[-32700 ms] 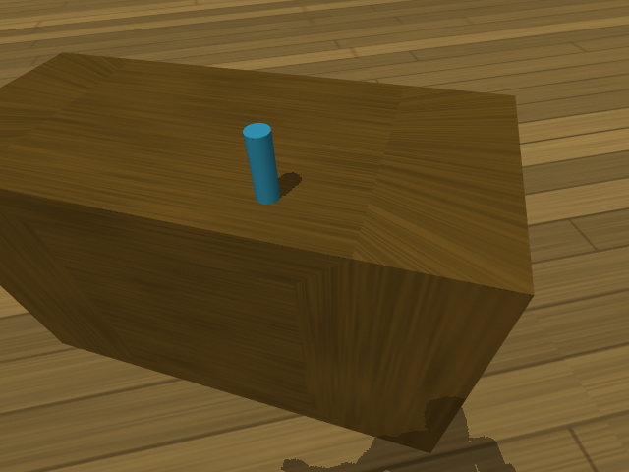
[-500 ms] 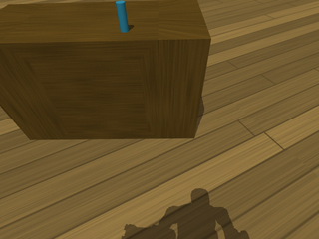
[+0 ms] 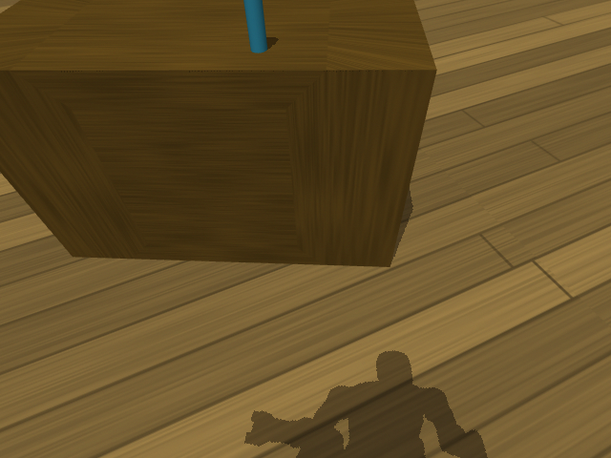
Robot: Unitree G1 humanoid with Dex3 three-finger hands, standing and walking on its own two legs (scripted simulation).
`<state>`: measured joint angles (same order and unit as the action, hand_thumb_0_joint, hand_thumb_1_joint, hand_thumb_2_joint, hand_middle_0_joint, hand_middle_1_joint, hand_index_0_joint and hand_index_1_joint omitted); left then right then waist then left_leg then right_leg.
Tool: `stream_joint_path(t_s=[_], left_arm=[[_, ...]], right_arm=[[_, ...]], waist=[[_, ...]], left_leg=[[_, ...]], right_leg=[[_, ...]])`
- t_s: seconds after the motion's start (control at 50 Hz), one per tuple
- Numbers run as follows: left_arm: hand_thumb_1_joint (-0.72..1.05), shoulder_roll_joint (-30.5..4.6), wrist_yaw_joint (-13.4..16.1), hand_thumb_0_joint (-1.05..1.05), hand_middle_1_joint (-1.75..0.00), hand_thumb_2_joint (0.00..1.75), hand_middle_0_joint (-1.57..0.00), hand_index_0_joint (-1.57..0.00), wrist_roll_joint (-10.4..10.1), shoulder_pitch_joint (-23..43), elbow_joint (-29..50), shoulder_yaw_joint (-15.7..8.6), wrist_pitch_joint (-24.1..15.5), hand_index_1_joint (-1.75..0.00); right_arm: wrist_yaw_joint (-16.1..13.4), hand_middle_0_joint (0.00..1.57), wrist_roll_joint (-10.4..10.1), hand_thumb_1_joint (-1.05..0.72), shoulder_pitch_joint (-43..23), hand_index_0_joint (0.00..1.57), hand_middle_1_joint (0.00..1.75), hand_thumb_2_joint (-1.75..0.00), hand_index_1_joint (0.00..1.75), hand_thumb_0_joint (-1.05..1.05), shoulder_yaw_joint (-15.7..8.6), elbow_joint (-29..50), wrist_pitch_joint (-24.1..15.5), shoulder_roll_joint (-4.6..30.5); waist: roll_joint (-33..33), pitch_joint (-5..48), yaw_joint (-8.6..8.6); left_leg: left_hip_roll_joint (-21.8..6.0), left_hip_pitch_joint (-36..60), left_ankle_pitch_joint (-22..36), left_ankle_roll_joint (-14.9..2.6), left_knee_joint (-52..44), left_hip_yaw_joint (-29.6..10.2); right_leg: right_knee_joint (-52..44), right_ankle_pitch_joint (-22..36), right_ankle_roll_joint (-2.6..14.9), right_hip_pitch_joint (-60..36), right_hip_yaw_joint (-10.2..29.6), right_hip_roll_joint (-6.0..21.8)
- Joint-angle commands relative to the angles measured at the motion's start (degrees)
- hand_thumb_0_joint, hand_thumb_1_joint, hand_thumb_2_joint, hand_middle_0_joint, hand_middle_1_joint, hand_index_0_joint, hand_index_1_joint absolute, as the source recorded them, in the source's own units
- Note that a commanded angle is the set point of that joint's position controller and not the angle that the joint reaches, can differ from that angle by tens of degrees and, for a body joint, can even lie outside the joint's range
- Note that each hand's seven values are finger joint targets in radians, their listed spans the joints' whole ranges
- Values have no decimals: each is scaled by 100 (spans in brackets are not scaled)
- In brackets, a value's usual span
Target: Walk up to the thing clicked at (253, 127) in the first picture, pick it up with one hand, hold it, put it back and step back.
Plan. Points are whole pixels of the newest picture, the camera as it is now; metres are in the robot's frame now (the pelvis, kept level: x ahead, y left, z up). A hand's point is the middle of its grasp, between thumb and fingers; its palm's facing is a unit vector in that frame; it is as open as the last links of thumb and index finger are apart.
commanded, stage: step back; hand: left
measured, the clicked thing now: (255, 21) +1.07 +0.21 +0.10
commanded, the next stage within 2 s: stand in 0.16 s
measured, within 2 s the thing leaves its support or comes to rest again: neither
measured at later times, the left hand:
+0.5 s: hand out of the picture +0.10 +0.26 -0.14, palm faces -0.03 -0.94 -0.33, open 7.4 cm
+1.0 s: hand out of the picture +0.06 +0.25 -0.14, palm faces -0.06 -0.94 -0.34, open 7.4 cm
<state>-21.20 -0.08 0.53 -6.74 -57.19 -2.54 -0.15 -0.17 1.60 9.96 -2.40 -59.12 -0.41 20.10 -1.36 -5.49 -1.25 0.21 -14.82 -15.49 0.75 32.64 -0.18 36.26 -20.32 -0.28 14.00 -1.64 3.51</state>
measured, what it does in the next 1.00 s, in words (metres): stands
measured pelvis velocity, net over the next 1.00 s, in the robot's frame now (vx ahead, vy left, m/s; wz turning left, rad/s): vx -0.01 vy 0.00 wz -0.02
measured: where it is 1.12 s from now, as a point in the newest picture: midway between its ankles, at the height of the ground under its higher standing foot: outside the picture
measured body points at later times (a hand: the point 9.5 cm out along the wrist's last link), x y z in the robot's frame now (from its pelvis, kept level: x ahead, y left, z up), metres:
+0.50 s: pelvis +0.01 +0.01 +0.02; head +0.02 +0.01 +0.47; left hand +0.10 +0.31 -0.11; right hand +0.12 -0.29 -0.10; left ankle +0.02 +0.13 -0.73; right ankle -0.01 -0.13 -0.73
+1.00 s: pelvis -0.01 +0.00 +0.02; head +0.01 +0.00 +0.47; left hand +0.07 +0.30 -0.11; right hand +0.04 -0.30 -0.12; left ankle +0.02 +0.13 -0.73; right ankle -0.01 -0.13 -0.73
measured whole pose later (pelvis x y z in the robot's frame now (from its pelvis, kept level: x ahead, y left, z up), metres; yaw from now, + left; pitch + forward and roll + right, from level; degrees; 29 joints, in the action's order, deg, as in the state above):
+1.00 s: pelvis -0.01 +0.00 +0.02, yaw -1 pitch -2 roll +0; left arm -20.2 -0.8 0.9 -7.1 -65.2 0.0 -0.6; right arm 1.0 0.7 7.4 -0.8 -66.0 -0.1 19.8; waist 0.3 -3.3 0.6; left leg -1.4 -8.6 -7.9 1.1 18.4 0.5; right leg 19.0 -10.2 -1.0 6.9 -1.0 1.6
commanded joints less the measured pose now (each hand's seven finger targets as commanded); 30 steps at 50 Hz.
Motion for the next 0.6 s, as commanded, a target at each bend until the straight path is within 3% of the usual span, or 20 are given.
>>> stream_joint_path(t_s=[0.0,0.02,0.04,0.08,0.12,0.14,0.28,0.32,0.36,0.44,0.56,0.58], left_arm=[[90,-1098,98,0,-30,90,-20,-20,-25,65,239,-178,-146,-30],[90,-1203,96,0,-30,90,-20,-20,-9,15,205,-197,-190,-30],[90,-1292,95,0,-30,90,-20,-20,-22,34,182,-218,-208,-30],[90,-1311,96,0,-30,90,-20,-20,-45,239,169,-206,-193,-30],[90,-1223,103,0,-30,90,-20,-20,-51,307,118,-166,-166,-30],[90,-940,69,0,-30,90,-20,-20,-101,171,-55,-16,-162,-30],[90,-1067,60,0,-30,90,-20,-20,-27,351,-259,25,-205,-30],[90,-1051,50,0,-30,90,-20,-20,-24,380,-293,40,-219,-30],[90,-1095,59,0,-30,90,-20,-20,-12,396,-328,32,-232,-30],[90,-1100,51,0,-30,90,-20,-20,-10,408,-397,25,-228,-30],[90,-1110,35,0,-30,90,-20,-20,17,395,-433,36,-225,-30],[90,-1124,33,0,-30,90,-20,-20,19,364,-445,32,-227,-30]], right_arm=[[-71,20,-25,-90,-651,20,30,-90,30,0,-220,314,-123,1435],[-78,20,-38,-90,-694,20,30,-90,30,0,-180,338,-134,1286],[-93,20,-48,-90,-619,20,30,-90,30,0,-149,308,-142,1227],[-98,20,-67,-90,-472,20,30,-90,30,0,-142,157,-140,1184],[-92,20,-72,-90,-635,20,30,-90,30,0,-149,92,-127,1213],[-63,20,-112,-90,-624,20,30,-90,30,0,-117,93,-172,1303],[-26,20,-131,-90,-836,20,30,-90,30,0,-99,-20,-181,1235],[-12,20,-130,-90,-907,20,30,-90,30,0,-81,-35,-168,1206],[-9,20,-131,-90,-918,20,30,-90,30,0,-91,-45,-163,1177],[18,20,-125,-90,-963,20,30,-90,30,0,-74,-86,-155,1150],[35,20,-110,-90,-971,20,30,-90,30,0,-64,-171,-156,1148],[38,20,-112,-90,-1003,20,30,-90,30,0,-71,-173,-158,1161]], waist=[[665,825,-180],[522,1000,-147],[495,1133,-53],[461,1198,60],[546,1119,30],[561,1077,40],[228,946,120],[178,839,108],[133,959,135],[188,748,129],[213,648,113],[170,691,92]], left_leg=[[-1196,-126,1677,-712,-795,-1017],[-913,91,1954,-472,-558,-680],[-741,157,2136,-354,-429,-522],[-697,415,2366,-263,-530,-455],[-805,542,2534,-326,-678,-543],[-878,743,2453,-303,-877,-663],[-855,1035,2493,-232,-1151,-510],[-823,1000,2176,-215,-1295,-472],[-830,1136,2256,-200,-1329,-430],[-775,950,1622,-162,-1581,-422],[-743,802,1019,-114,-1757,-430],[-769,932,1135,-118,-1747,-445]], right_leg=[[-770,599,178,-773,252,36],[-833,1486,225,-837,354,199],[-824,2072,257,-899,498,310],[-738,2350,276,-887,502,388],[-841,2162,224,-754,371,292],[-1055,2126,199,-721,425,288],[-1542,2429,110,-895,415,377],[-1719,2206,70,-880,445,381],[-1745,2341,82,-974,446,422],[-1964,1758,43,-921,461,402],[-2136,1277,66,-859,501,422],[-2126,1303,80,-811,502,423]])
